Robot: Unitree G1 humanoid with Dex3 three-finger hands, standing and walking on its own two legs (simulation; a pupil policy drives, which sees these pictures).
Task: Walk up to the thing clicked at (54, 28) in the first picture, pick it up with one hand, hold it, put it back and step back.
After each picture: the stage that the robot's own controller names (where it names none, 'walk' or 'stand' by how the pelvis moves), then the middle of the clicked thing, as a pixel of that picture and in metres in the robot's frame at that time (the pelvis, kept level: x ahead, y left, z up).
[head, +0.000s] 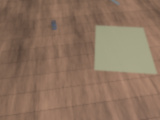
stand; (53, 25) +1.72 +0.33 -0.72
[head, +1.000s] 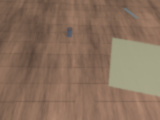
walk; (69, 32) +1.61 +0.07 -0.70
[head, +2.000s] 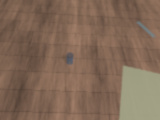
walk; (69, 58) +1.06 +0.07 -0.71
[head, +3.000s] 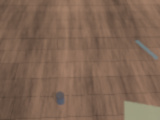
walk; (60, 98) +0.67 +0.15 -0.71
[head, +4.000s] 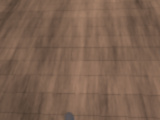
walk; (69, 119) +0.48 +0.16 -0.70
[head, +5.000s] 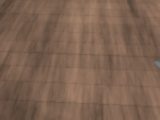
stand; out of the picture +0.41 +0.13 -0.72
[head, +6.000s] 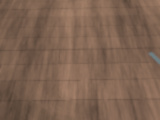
stand; out of the picture +0.37 +0.19 -0.71
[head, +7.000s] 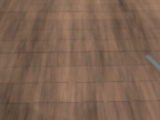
stand; out of the picture +0.38 +0.17 -0.72
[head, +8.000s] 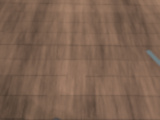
stand; out of the picture +0.39 +0.17 -0.71
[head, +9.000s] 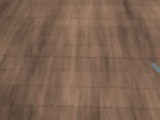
stand; out of the picture +0.39 +0.16 -0.73
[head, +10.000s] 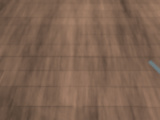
stand; out of the picture +0.39 +0.17 -0.73
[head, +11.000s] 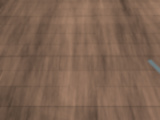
stand; out of the picture +0.38 +0.18 -0.73
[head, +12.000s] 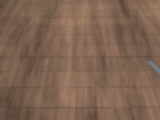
go down; out of the picture +0.38 +0.19 -0.73
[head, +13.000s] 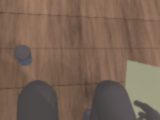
go down; (24, 56) +0.46 +0.22 -0.33
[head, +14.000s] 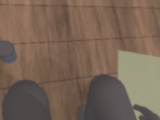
close in; (6, 52) +0.45 +0.25 -0.29
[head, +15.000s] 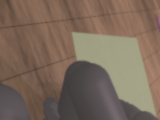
close in; out of the picture +0.43 +0.29 -0.22
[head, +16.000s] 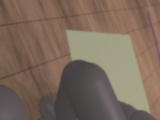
lift; out of the picture +0.43 +0.29 -0.22
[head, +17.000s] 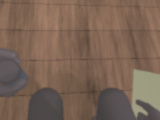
lift; (12, 76) +0.34 +0.23 -0.04
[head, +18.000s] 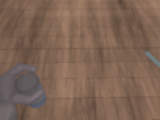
hold; (32, 91) +0.32 +0.17 +0.03
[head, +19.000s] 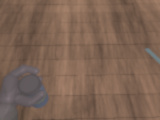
hold; (34, 92) +0.32 +0.17 +0.01
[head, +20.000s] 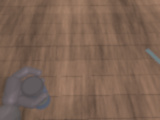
crouch; (37, 93) +0.32 +0.16 +0.01
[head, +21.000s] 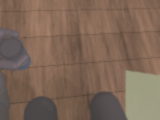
crouch; (16, 55) +0.44 +0.20 -0.07
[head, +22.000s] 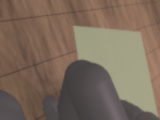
lower; out of the picture +0.42 +0.30 -0.23
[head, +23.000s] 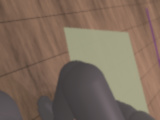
lower; out of the picture +0.43 +0.31 -0.23
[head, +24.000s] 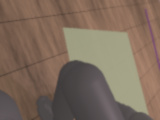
lower; out of the picture +0.43 +0.31 -0.23
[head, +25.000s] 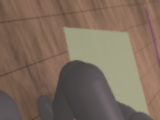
lower; out of the picture +0.43 +0.31 -0.23
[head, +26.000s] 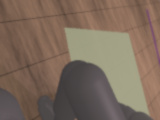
loosen; out of the picture +0.43 +0.30 -0.23
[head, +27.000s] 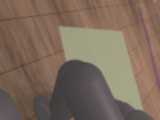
withdraw; out of the picture +0.42 +0.30 -0.23
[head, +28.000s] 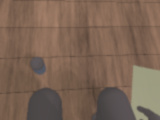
walk; (38, 66) +0.47 +0.21 -0.39
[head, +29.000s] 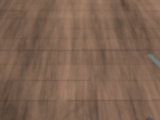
stand; out of the picture +0.39 +0.15 -0.66
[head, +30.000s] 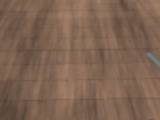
stand; out of the picture +0.40 +0.17 -0.67
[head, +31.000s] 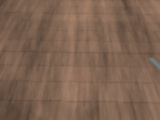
stand; out of the picture +0.40 +0.16 -0.70
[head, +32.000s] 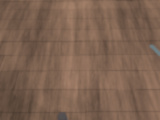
walk; (62, 118) +0.43 +0.15 -0.71
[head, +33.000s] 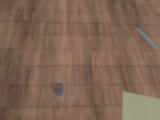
walk; (59, 89) +0.61 +0.12 -0.71
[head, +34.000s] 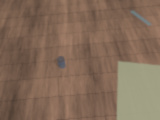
walk; (61, 62) +0.95 +0.25 -0.69
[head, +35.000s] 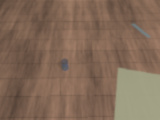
stand; (64, 64) +1.06 +0.17 -0.71
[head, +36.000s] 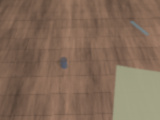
stand; (63, 63) +1.07 +0.17 -0.73
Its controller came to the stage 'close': yes
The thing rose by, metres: 0.71
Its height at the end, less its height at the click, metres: +0.00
